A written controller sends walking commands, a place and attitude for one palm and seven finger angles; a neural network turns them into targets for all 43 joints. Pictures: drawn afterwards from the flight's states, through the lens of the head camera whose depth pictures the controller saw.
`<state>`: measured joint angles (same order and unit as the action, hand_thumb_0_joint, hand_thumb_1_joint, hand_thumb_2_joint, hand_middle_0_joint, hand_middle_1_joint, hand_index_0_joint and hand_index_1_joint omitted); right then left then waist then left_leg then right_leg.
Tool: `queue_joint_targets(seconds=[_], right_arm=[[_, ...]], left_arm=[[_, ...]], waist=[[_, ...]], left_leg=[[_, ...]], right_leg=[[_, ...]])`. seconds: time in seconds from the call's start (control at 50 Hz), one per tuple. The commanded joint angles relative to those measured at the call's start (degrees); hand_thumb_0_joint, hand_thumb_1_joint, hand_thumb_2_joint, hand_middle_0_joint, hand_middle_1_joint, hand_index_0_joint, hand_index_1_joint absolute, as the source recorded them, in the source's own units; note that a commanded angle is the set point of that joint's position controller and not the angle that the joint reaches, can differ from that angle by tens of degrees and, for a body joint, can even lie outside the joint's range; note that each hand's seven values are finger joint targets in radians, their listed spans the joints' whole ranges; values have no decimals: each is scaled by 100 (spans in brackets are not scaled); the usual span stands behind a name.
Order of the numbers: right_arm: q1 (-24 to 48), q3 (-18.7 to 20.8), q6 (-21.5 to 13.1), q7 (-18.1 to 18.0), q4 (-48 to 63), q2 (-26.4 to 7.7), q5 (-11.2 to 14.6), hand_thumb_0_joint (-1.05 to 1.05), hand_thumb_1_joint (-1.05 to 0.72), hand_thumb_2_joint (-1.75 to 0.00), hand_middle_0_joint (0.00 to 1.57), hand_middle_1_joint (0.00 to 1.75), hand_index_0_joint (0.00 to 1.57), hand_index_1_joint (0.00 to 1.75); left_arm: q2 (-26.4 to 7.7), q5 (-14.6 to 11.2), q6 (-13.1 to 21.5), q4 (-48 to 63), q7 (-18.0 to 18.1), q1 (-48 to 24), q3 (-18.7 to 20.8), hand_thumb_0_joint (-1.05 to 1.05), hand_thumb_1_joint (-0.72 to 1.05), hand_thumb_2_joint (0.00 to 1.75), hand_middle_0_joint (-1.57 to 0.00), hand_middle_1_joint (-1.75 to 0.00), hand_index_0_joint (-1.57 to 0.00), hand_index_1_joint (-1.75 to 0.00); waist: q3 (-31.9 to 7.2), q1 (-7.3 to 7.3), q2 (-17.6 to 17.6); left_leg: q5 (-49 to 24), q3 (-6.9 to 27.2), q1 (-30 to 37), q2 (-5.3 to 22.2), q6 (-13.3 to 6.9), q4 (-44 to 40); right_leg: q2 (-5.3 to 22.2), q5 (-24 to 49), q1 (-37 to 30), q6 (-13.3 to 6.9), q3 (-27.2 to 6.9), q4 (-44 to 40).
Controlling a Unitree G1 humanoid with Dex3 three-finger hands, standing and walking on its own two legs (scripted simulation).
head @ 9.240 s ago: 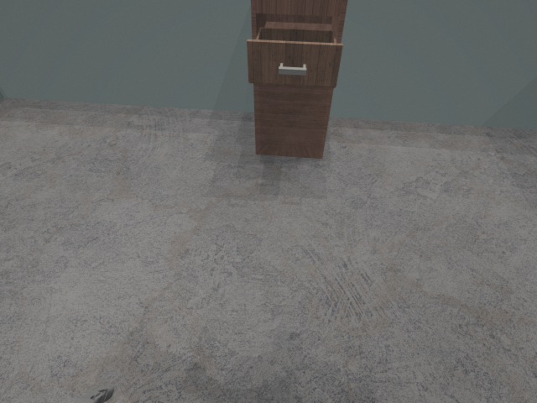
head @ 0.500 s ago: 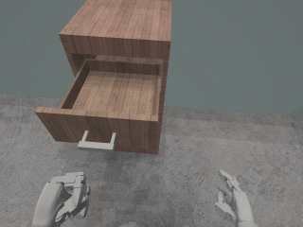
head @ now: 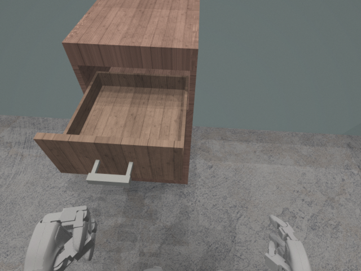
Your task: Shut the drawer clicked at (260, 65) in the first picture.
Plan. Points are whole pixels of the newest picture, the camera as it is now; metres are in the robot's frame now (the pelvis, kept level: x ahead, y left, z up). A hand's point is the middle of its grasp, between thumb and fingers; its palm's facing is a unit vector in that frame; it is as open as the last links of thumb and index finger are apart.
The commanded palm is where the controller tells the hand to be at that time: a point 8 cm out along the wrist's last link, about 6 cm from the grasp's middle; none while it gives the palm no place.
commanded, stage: bring the fist close to the handle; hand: left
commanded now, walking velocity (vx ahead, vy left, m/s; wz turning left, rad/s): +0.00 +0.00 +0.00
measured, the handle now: (111, 172) +0.35 +0.20 -0.01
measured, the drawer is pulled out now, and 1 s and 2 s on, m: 0.30 0.30 0.29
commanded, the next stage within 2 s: push the drawer shut in 1.50 s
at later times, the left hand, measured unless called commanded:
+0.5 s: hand (108, 232) +0.19 +0.16 +0.04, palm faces -0.01 -1.00 -0.07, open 3.3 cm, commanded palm +0.17 +0.22 +0.04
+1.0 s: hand (112, 219) +0.23 +0.17 -0.01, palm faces -0.02 -1.00 -0.03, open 3.3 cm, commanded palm +0.21 +0.22 -0.01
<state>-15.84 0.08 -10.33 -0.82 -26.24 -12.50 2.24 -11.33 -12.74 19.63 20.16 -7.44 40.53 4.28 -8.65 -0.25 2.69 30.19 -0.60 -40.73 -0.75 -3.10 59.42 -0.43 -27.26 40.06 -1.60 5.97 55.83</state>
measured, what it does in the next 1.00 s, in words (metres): stands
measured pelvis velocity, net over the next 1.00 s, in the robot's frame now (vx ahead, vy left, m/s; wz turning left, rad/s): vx -0.02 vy -0.01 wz -0.01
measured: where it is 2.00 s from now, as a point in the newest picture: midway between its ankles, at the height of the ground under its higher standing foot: outside the picture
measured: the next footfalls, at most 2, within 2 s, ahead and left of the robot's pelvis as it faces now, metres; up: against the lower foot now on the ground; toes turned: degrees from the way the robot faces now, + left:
none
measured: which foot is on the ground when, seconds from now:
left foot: down 0.00-1.00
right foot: down 0.00-1.00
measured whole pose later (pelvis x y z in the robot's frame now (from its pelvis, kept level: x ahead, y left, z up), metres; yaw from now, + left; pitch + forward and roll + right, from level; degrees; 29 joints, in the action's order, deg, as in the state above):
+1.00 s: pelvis -0.02 -0.01 -0.04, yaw +0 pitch +20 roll -2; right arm -11.9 -0.2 -9.3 -1.4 -30.0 -13.8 1.0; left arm -12.8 -14.9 26.1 -5.5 -14.1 16.1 8.7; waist -9.6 1.1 1.5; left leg 33.3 -0.2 -58.1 -0.1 -2.4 71.7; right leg -0.4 -30.7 57.6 -2.9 6.8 68.5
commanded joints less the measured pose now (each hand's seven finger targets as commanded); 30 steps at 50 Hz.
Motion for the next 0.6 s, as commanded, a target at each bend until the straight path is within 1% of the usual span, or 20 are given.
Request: queue_joint_targets(seconds=[0.0, 0.04, 0.06, 0.08, 0.12, 0.14, 0.16, 0.18, 0.2, 0.22, 0.24, 0.3, 0.32, 0.34, 0.38, 0.44, 0.46, 0.48, 0.56, 0.58], right_arm=[[476, 266, -329, -60, 980, -733, 42, 0, -90, -90, 20, 30, 20, 30], [499, 274, -300, -109, 946, -731, 52, 0, -90, -90, 20, 30, 20, 30], [481, 278, -279, -132, 969, -718, 53, 0, -90, -90, 20, 30, 20, 30], [486, 271, -282, -148, 1008, -696, 60, 0, -90, -90, 20, 30, 20, 30], [459, 254, -277, -173, 937, -656, 45, 0, -90, -90, 20, 30, 20, 30], [494, 265, -257, -189, 871, -651, 36, 0, -90, -90, 20, 30, 20, 30], [482, 236, -260, -188, 864, -630, 24, 0, -90, -90, 20, 30, 20, 30], [460, 241, -258, -188, 803, -632, 17, 0, -90, -90, 20, 30, 20, 30], [492, 237, -274, -190, 783, -648, 12, 0, -90, -90, 20, 30, 20, 30], [484, 236, -294, -190, 747, -669, 10, 0, -90, -90, 20, 30, 20, 30], [524, 230, -294, -196, 700, -694, -2, 0, -90, -90, 20, 30, 20, 30], [480, 233, -341, -185, 672, -738, 6, 0, -90, -90, 20, 30, 20, 30], [480, 234, -356, -188, 687, -750, 5, 0, -90, -90, 20, 30, 20, 30], [517, 241, -353, -198, 655, -756, 2, 0, -90, -90, 20, 30, 20, 30], [490, 253, -341, -219, 650, -748, 5, 0, -90, -90, 20, 30, 20, 30], [539, 254, -319, -238, 574, -722, -13, 0, -90, -90, 20, 30, 20, 30], [524, 259, -307, -239, 553, -708, -11, 0, -90, -90, 20, 30, 20, 30], [529, 257, -300, -231, 530, -705, -15, 0, -90, -90, 20, 30, 20, 30], [527, 276, -264, -222, 439, -750, -33, 0, -90, -90, 20, 30, 20, 30], [518, 277, -266, -212, 449, -769, -31, 0, -90, -90, 20, 30, 20, 30]], left_arm=[[-345, 4, 278, 889, -227, 220, 57, 0, 90, 90, -140, -160, -140, -160], [-607, -4, 200, 777, -262, 81, 326, 0, 90, 90, -140, -160, -140, -160], [-668, -27, 191, 799, -277, 108, 446, 0, 90, 90, -140, -160, -140, -160], [-701, -61, 221, 942, -288, 51, 497, 0, 90, 90, -140, -160, -140, -160], [-669, -132, 301, 849, -280, -143, 570, 0, 90, 90, -140, -160, -140, -160], [-789, -142, 356, 755, -237, -176, 753, 0, 90, 90, -140, -160, -140, -160], [-629, -198, 428, 693, -251, -243, 666, 0, 90, 90, -140, -160, -140, -160], [-697, -226, 493, 535, -255, -346, 766, 0, 90, 90, -140, -160, -140, -160], [-624, -252, 556, 429, -303, -404, 718, 0, 90, 90, -140, -160, -140, -160], [-654, -270, 620, 307, -357, -546, 719, 0, 90, 90, -140, -160, -140, -160], [-687, -246, 652, 182, -404, -618, 712, 0, 90, 90, -140, -160, -140, -160], [-724, -284, 689, -58, -619, -807, 692, 0, 90, 90, -140, -160, -140, -160], [-741, -290, 681, -98, -681, -856, 678, 0, 90, 90, -140, -160, -140, -160], [-835, -292, 657, -176, -702, -929, 766, 0, 90, 90, -140, -160, -140, -160], [-918, -343, 655, -243, -746, -1047, 909, 0, 90, 90, -140, -160, -140, -160], [-1022, -395, 705, -391, -669, -1199, 1136, 0, 90, 90, -140, -160, -140, -160], [-920, -399, 722, -489, -645, -1201, 1101, 0, 90, 90, -140, -160, -140, -160], [-921, -418, 751, -555, -622, -1316, 1116, 0, 90, 90, -140, -160, -140, -160], [-861, -392, 803, -1078, -650, -1465, 1110, 0, 90, 90, -140, -160, -140, -160], [-863, -393, 822, -1096, -696, -1554, 1063, 0, 90, 90, -140, -160, -140, -160]], waist=[[-455, 101, -101], [-435, 111, -352], [-500, 62, -368], [-622, 30, -274], [-628, 65, -262], [-623, 44, -280], [-573, 57, -120], [-530, 90, -240], [-502, 103, -179], [-488, 165, -210], [-423, 187, -151], [-673, 202, -75], [-746, 197, -79], [-803, 200, -152], [-976, 148, -187], [-1062, 88, -168], [-1036, 109, -185], [-1039, 101, -146], [-1022, 149, -401], [-1053, 149, -313]], left_leg=[[-1653, 428, 353, 107, 236, -1025], [-1485, 394, 211, 75, 179, -997], [-1449, 369, 207, 69, 171, -1008], [-1528, 346, 261, 55, 165, -999], [-1605, 317, 236, 40, 163, -913], [-1603, 315, 172, 41, 156, -859], [-1553, 287, 131, 16, 162, -826], [-1501, 300, 44, 19, 170, -774], [-1440, 285, -11, 7, 164, -713], [-1367, 288, -93, 8, 164, -640], [-1354, 285, -174, 10, 144, -579], [-1361, 271, -249, -1, 142, -457], [-1376, 266, -274, -4, 137, -444], [-1400, 276, -335, 5, 119, -392], [-1458, 245, -409, -2, 122, -349], [-1530, 242, -532, 5, 127, -285], [-1538, 223, -537, 13, 130, -263], [-1526, 227, -606, 3, 140, -249], [-1465, 226, -847, 25, 133, -101], [-1464, 223, -884, 16, 134, -81]], right_leg=[[-80, 1027, -393, 6, -136, -718], [-63, 973, -524, 14, -232, -829], [-52, 929, -584, 15, -255, -850], [-45, 1021, -668, 14, -293, -845], [-38, 1154, -652, 24, -309, -824], [-53, 1149, -631, 20, -323, -805], [-45, 1101, -586, 19, -348, -798], [-44, 1055, -534, 24, -361, -794], [-40, 993, -465, 29, -396, -789], [-24, 908, -389, 40, -453, -798], [-17, 885, -337, 32, -503, -804], [32, 900, -399, 46, -637, -782], [51, 914, -444, 50, -657, -775], [54, 940, -475, 63, -707, -776], [98, 1066, -645, 95, -793, -763], [110, 1218, -727, 104, -829, -679], [115, 1282, -677, 115, -812, -644], [129, 1304, -677, 121, -823, -613], [145, 1312, -530, 156, -864, -505], [155, 1323, -516, 151, -866, -463]])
